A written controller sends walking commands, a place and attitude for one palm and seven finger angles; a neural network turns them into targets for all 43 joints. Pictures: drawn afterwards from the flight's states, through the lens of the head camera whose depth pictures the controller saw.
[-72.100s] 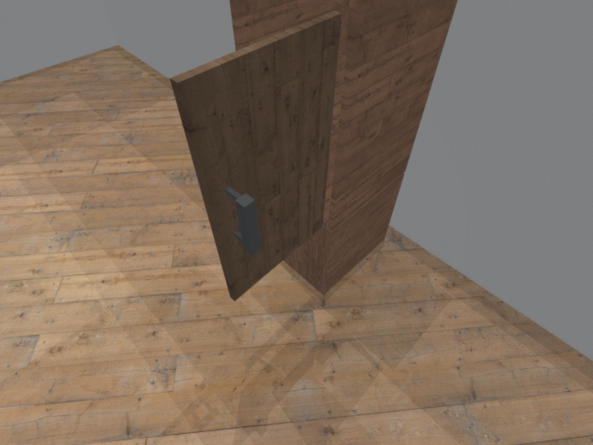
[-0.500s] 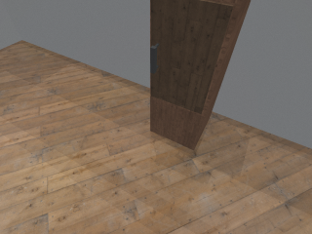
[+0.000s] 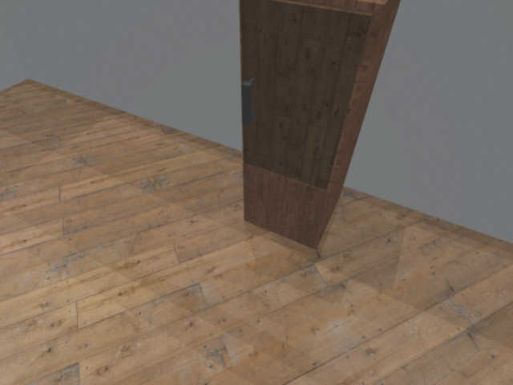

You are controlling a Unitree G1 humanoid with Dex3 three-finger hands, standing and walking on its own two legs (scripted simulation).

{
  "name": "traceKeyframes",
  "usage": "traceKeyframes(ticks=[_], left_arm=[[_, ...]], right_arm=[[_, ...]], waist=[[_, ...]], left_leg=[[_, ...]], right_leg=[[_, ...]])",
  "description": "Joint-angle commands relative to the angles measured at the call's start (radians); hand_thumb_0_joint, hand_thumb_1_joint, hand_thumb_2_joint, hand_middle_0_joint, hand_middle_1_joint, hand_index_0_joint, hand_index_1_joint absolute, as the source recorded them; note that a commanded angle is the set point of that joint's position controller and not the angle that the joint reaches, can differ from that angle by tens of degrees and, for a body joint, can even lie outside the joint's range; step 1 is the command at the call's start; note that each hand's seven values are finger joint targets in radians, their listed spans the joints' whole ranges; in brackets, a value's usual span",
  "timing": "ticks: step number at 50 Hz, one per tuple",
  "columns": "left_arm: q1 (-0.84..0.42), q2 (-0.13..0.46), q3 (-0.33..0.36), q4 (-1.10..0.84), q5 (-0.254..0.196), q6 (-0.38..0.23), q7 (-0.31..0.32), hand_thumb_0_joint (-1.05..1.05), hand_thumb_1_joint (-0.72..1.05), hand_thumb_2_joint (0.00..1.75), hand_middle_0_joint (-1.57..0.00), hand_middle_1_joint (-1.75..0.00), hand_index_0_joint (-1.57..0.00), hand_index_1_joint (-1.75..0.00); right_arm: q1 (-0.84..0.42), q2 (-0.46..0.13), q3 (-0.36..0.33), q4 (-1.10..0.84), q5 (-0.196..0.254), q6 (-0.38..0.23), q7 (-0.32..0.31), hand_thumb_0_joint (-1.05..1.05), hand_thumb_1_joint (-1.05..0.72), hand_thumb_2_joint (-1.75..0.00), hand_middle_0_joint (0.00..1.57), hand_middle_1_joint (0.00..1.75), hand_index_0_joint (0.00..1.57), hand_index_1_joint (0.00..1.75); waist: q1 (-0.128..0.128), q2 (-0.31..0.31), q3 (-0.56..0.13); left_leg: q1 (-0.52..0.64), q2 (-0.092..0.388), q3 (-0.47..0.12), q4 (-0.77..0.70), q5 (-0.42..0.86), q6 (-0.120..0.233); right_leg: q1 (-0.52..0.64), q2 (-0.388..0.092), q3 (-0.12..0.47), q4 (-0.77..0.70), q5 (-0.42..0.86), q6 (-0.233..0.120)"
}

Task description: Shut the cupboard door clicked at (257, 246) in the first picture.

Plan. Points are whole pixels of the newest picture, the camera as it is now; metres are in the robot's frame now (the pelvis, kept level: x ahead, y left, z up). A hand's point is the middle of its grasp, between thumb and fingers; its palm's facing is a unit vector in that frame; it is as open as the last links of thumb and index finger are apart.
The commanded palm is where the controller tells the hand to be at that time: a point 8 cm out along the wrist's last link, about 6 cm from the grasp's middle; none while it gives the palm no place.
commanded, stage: let the arm hang, fingers relaxed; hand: left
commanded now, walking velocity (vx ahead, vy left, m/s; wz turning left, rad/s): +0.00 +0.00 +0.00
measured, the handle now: (250, 101) +0.95 +0.06 -0.05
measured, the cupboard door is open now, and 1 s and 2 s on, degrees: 2 2 2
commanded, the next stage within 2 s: look to check the result in 0.04 s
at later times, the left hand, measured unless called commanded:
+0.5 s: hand out of the picture -0.01 +0.19 -0.17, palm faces +0.02 -0.97 -0.24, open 7.4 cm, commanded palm none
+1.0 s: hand out of the picture +0.04 +0.20 -0.18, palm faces +0.11 -0.96 -0.24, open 7.4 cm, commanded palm none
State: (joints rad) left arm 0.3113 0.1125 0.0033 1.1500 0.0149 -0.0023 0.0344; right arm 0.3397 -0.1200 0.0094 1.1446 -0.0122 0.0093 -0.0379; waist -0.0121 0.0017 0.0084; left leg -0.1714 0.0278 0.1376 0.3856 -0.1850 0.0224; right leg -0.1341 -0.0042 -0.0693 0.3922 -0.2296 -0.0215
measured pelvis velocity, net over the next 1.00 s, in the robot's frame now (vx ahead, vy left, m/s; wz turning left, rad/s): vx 0.00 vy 0.00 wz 0.10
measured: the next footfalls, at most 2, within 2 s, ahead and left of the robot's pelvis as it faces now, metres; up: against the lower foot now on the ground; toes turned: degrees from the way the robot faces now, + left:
right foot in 1.48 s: +0.07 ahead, -0.13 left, +0.00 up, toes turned +23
left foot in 1.84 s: +0.00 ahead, +0.18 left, +0.00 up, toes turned +46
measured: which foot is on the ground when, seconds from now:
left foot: down 0.00-1.00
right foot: down 0.00-1.00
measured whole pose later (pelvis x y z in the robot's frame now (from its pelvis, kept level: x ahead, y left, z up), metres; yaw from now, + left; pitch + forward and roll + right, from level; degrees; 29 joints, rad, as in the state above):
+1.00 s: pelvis +0.00 +0.00 -0.01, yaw +6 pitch -1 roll -1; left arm 0.19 0.21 0.04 1.05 0.02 0.01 0.03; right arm 0.23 -0.20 -0.02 1.07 -0.02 0.06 -0.01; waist -0.02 0.01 0.06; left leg -0.30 0.03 0.06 0.63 -0.32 0.00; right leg -0.16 -0.02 -0.17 0.49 -0.30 -0.03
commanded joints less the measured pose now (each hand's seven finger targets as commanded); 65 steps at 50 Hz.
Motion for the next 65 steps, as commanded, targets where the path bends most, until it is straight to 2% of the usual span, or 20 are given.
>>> traceKeyframes(ticks=[1, 5, 13, 38, 41, 43, 46, 47, 49, 50, 51, 52, 53, 54, 55, 56, 58, 60, 62, 65], left_arm=[[0.085, 0.112, 0.022, -0.014, -0.002, -0.011, 0.007, 0.00, 0.90, 0.90, -0.20, -0.30, -0.20, -0.30], [0.086, 0.122, 0.023, -0.016, -0.001, -0.013, 0.006, 0.00, 0.90, 0.90, -0.20, -0.30, -0.20, -0.30], [0.066, 0.140, 0.024, -0.018, -0.001, -0.015, 0.004, 0.00, 0.90, 0.90, -0.20, -0.30, -0.20, -0.30], [-0.067, 0.266, 0.036, -0.050, -0.001, -0.026, -0.008, 0.00, 0.90, 0.90, -0.20, -0.30, -0.20, -0.30], [-0.033, 0.211, 0.032, -0.051, -0.003, -0.009, 0.001, 0.00, 0.90, 0.90, -0.20, -0.30, -0.20, -0.30], [-0.029, 0.234, 0.045, -0.069, -0.003, 0.000, 0.003, 0.00, 0.90, 0.90, -0.20, -0.30, -0.20, -0.30], [-0.035, 0.270, 0.069, -0.108, 0.002, 0.008, 0.006, 0.00, 0.90, 0.90, -0.20, -0.30, -0.20, -0.30], [-0.039, 0.271, 0.075, -0.124, 0.003, 0.010, 0.007, 0.00, 0.90, 0.90, -0.20, -0.30, -0.20, -0.30], [-0.063, 0.277, 0.087, -0.156, 0.014, 0.009, 0.010, 0.00, 0.90, 0.90, -0.20, -0.30, -0.20, -0.30], [-0.079, 0.277, 0.093, -0.170, 0.017, 0.009, 0.013, 0.00, 0.90, 0.90, -0.20, -0.30, -0.20, -0.30], [-0.095, 0.287, 0.097, -0.183, 0.017, 0.008, 0.010, 0.00, 0.90, 0.90, -0.20, -0.30, -0.20, -0.30], [-0.097, 0.283, 0.101, -0.193, 0.014, 0.009, 0.008, 0.00, 0.90, 0.90, -0.20, -0.30, -0.20, -0.30], [-0.089, 0.275, 0.100, -0.204, 0.007, 0.014, 0.003, 0.00, 0.90, 0.90, -0.20, -0.30, -0.20, -0.30], [-0.052, 0.223, 0.094, -0.226, -0.001, 0.022, -0.001, 0.00, 0.90, 0.90, -0.20, -0.30, -0.20, -0.30], [-0.096, 0.205, 0.081, -0.254, 0.003, 0.028, 0.001, 0.00, 0.90, 0.90, -0.20, -0.30, -0.20, -0.30], [-0.150, 0.205, 0.088, -0.270, 0.009, 0.043, 0.003, 0.00, 0.90, 0.90, -0.20, -0.30, -0.20, -0.30], [-0.164, 0.204, 0.093, -0.278, 0.010, 0.038, -0.005, 0.00, 0.90, 0.90, -0.20, -0.30, -0.20, -0.30], [-0.146, 0.195, 0.093, -0.275, 0.010, 0.029, -0.014, 0.00, 0.90, 0.90, -0.20, -0.30, -0.20, -0.30], [-0.126, 0.187, 0.093, -0.280, 0.008, 0.029, -0.015, 0.00, 0.90, 0.90, -0.20, -0.30, -0.20, -0.30], [-0.144, 0.185, 0.088, -0.301, 0.008, 0.028, -0.015, 0.00, 0.90, 0.90, -0.20, -0.30, -0.20, -0.30]], right_arm=[[0.058, -0.100, -0.024, -0.027, -0.003, -0.016, -0.005, 0.00, -0.90, -0.90, 0.20, 0.30, 0.20, 0.30], [0.050, -0.114, -0.028, -0.032, 0.000, -0.015, -0.004, 0.00, -0.90, -0.90, 0.20, 0.30, 0.20, 0.30], [0.024, -0.137, -0.032, -0.041, -0.001, -0.017, -0.003, 0.00, -0.90, -0.90, 0.20, 0.30, 0.20, 0.30], [-0.108, -0.249, -0.039, -0.061, -0.003, -0.020, 0.011, 0.00, -0.90, -0.90, 0.20, 0.30, 0.20, 0.30], [-0.082, -0.174, -0.026, -0.065, -0.004, -0.003, 0.016, 0.00, -0.90, -0.90, 0.20, 0.30, 0.20, 0.30], [-0.089, -0.181, -0.032, -0.083, -0.004, 0.007, 0.018, 0.00, -0.90, -0.90, 0.20, 0.30, 0.20, 0.30], [-0.096, -0.170, -0.046, -0.114, -0.005, 0.022, 0.024, 0.00, -0.90, -0.90, 0.20, 0.30, 0.20, 0.30], [-0.103, -0.164, -0.051, -0.128, -0.007, 0.029, 0.025, 0.00, -0.90, -0.90, 0.20, 0.30, 0.20, 0.30], [-0.108, -0.163, -0.064, -0.159, -0.006, 0.037, 0.028, 0.00, -0.90, -0.90, 0.20, 0.30, 0.20, 0.30], [-0.105, -0.163, -0.068, -0.174, -0.002, 0.036, 0.031, 0.00, -0.90, -0.90, 0.20, 0.30, 0.20, 0.30], [-0.096, -0.152, -0.068, -0.179, 0.000, 0.035, 0.036, 0.00, -0.90, -0.90, 0.20, 0.30, 0.20, 0.30], [-0.074, -0.152, -0.068, -0.182, -0.002, 0.031, 0.038, 0.00, -0.90, -0.90, 0.20, 0.30, 0.20, 0.30], [-0.032, -0.175, -0.070, -0.177, -0.006, 0.023, 0.039, 0.00, -0.90, -0.90, 0.20, 0.30, 0.20, 0.30], [-0.004, -0.248, -0.084, -0.186, -0.019, 0.017, 0.033, 0.00, -0.90, -0.90, 0.20, 0.30, 0.20, 0.30], [0.033, -0.301, -0.100, -0.178, -0.025, 0.021, 0.026, 0.00, -0.90, -0.90, 0.20, 0.30, 0.20, 0.30], [0.056, -0.304, -0.103, -0.174, -0.028, 0.018, 0.017, 0.00, -0.90, -0.90, 0.20, 0.30, 0.20, 0.30], [-0.013, -0.282, -0.098, -0.201, -0.025, 0.013, 0.008, 0.00, -0.90, -0.90, 0.20, 0.30, 0.20, 0.30], [-0.045, -0.267, -0.094, -0.218, -0.021, 0.004, 0.004, 0.00, -0.90, -0.90, 0.20, 0.30, 0.20, 0.30], [-0.057, -0.271, -0.098, -0.223, -0.021, 0.005, 0.006, 0.00, -0.90, -0.90, 0.20, 0.30, 0.20, 0.30], [-0.047, -0.280, -0.107, -0.225, -0.021, 0.011, 0.010, 0.00, -0.90, -0.90, 0.20, 0.30, 0.20, 0.30]], waist=[[0.005, 0.027, 0.097], [0.006, 0.001, 0.100], [0.003, 0.005, 0.095], [0.005, 0.000, 0.036], [0.007, -0.007, 0.028], [0.014, -0.023, 0.035], [0.017, -0.107, 0.036], [0.020, -0.130, 0.049], [0.015, -0.145, 0.052], [0.007, -0.138, 0.053], [-0.002, -0.121, 0.053], [-0.013, -0.099, 0.034], [-0.025, 0.010, 0.001], [-0.023, 0.248, -0.013], [-0.052, 0.287, 0.003], [-0.066, 0.251, -0.008], [-0.033, 0.140, 0.015], [-0.014, 0.088, -0.019], [-0.012, 0.093, -0.050], [-0.026, 0.120, -0.065]], left_leg=[[-0.012, 0.096, -0.126, -0.090, -0.007, 0.011], [-0.007, 0.096, -0.130, -0.091, -0.019, 0.013], [0.012, 0.102, -0.131, -0.094, -0.007, 0.014], [0.044, 0.108, -0.148, -0.095, 0.082, 0.007], [0.002, 0.094, -0.144, -0.037, 0.132, -0.007], [-0.051, 0.074, -0.143, 0.016, 0.115, -0.011], [-0.120, 0.022, -0.105, 0.186, 0.033, -0.028], [-0.156, 0.013, -0.095, 0.287, -0.102, -0.035], [-0.220, 0.023, -0.107, 0.436, -0.276, -0.039], [-0.221, 0.038, -0.116, 0.424, -0.295, -0.040], [-0.206, 0.045, -0.114, 0.348, -0.271, -0.043], [-0.148, 0.047, -0.109, 0.225, -0.160, -0.042], [-0.037, 0.061, -0.146, 0.110, 0.124, -0.022], [0.029, 0.222, -0.404, 0.031, 0.440, 0.066], [0.006, 0.332, -0.546, -0.061, 0.418, 0.171], [-0.017, 0.319, -0.605, -0.106, 0.253, 0.174], [-0.053, 0.277, -0.559, -0.111, 0.105, 0.155], [-0.015, 0.221, -0.493, -0.090, 0.156, 0.139], [0.014, 0.199, -0.470, -0.083, 0.157, 0.140], [0.030, 0.184, -0.499, -0.078, 0.141, 0.147]], right_leg=[[-0.091, -0.092, 0.105, -0.092, 0.039, -0.026], [-0.101, -0.090, 0.108, -0.095, 0.031, -0.027], [-0.102, -0.094, 0.114, -0.098, 0.042, -0.027], [-0.031, -0.121, 0.117, -0.123, 0.112, -0.028], [-0.020, -0.144, 0.081, -0.064, 0.156, -0.014], [-0.018, -0.172, 0.080, -0.044, 0.152, -0.028], [-0.029, -0.272, 0.117, -0.067, 0.158, -0.093], [-0.036, -0.313, 0.129, -0.083, 0.184, -0.129], [-0.024, -0.376, 0.125, -0.057, 0.305, -0.181], [-0.026, -0.391, 0.104, -0.021, 0.363, -0.180], [-0.014, -0.379, 0.057, 0.033, 0.410, -0.159], [-0.022, -0.353, 0.019, 0.110, 0.416, -0.119], [-0.098, -0.288, -0.050, 0.218, 0.308, -0.048], [-0.234, -0.144, -0.113, 0.385, -0.008, 0.045], [-0.295, -0.064, -0.048, 0.563, -0.404, 0.056], [-0.348, -0.059, 0.049, 0.684, -0.379, 0.044], [-0.405, -0.077, 0.105, 0.746, -0.241, 0.052], [-0.399, -0.068, 0.098, 0.703, -0.172, 0.067], [-0.381, -0.056, 0.091, 0.641, -0.172, 0.075], [-0.354, -0.030, 0.081, 0.531, -0.197, 0.078]])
